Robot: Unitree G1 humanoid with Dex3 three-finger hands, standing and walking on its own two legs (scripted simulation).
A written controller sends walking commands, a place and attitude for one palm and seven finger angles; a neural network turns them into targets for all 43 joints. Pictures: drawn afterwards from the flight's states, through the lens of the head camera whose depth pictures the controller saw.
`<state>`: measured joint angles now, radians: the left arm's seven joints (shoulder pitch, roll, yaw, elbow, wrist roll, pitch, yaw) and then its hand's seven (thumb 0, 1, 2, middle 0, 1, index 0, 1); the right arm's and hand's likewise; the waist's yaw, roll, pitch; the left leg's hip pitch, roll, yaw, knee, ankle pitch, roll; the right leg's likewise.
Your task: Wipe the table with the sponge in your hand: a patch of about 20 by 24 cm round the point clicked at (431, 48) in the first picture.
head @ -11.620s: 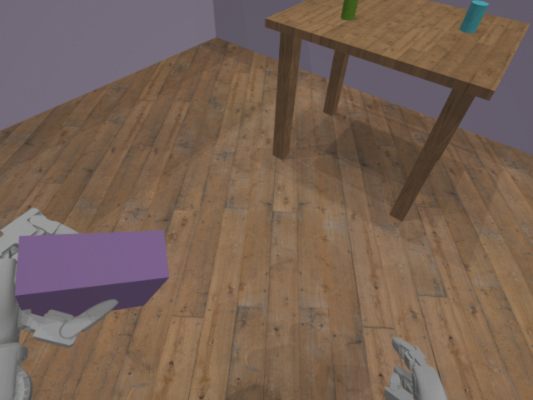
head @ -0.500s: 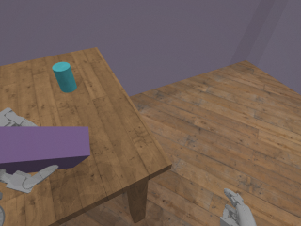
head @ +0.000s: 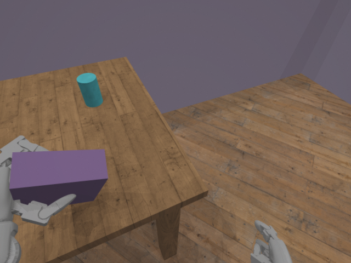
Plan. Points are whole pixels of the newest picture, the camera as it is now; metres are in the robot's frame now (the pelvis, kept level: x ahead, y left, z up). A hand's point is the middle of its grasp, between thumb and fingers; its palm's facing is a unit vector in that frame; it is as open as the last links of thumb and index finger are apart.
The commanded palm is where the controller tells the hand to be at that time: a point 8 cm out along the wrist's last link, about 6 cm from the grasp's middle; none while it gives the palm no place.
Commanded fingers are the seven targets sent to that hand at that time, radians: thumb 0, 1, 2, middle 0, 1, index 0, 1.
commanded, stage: look again from close up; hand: left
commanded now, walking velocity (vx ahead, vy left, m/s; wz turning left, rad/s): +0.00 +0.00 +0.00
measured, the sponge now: (74, 179) +0.23 +0.21 +0.13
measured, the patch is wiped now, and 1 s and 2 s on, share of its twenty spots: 0.00 0.00 0.00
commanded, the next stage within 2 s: turn the palm down, sponge in hand in 0.28 s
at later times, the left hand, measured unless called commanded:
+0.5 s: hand (18, 140) +0.27 +0.31 +0.18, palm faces +0.40 -0.75 -0.53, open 9.8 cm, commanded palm +0.18 +0.29 +0.17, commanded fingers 0.00 0.10 1.30 -1.20 -1.60 -1.20 -1.60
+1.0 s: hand (39, 178) +0.22 +0.26 +0.14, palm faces +0.25 -0.60 -0.76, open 9.8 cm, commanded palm +0.18 +0.28 +0.19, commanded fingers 0.00 0.10 1.30 -1.20 -1.60 -1.20 -1.60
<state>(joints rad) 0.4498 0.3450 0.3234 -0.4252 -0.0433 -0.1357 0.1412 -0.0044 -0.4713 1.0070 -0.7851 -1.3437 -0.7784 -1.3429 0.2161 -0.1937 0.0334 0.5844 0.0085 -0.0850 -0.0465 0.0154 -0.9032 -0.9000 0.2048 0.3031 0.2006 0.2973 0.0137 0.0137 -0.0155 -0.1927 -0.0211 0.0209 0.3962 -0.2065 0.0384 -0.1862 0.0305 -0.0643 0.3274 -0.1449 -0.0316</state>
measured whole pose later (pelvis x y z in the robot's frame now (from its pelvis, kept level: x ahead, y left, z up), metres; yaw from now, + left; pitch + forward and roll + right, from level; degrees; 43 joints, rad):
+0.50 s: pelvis +0.02 +0.02 -0.01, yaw +1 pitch +1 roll -1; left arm 0.16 0.56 0.44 -0.33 -0.02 -0.10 -0.01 -0.01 -0.47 1.01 -0.79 -1.34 -0.78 -1.34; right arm 0.22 -0.24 0.03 0.61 -0.01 -0.13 -0.01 0.02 -0.90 -0.90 0.20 0.30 0.20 0.30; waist 0.06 -0.01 0.04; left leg -0.24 -0.06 0.02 0.53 -0.31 0.06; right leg -0.25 0.00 -0.02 0.53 -0.29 -0.02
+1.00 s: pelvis +0.01 -0.02 -0.01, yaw +2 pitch +2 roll +0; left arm 0.29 0.56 0.32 -0.38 0.16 0.17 -0.06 0.00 -0.47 1.01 -0.79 -1.34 -0.78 -1.34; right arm 0.15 -0.26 0.03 0.61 0.04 0.01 -0.07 0.02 -0.91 -0.90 0.20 0.30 0.20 0.30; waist 0.09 0.09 -0.01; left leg -0.30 -0.02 -0.01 0.57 -0.30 0.02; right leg -0.29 0.04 -0.10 0.55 -0.29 -0.06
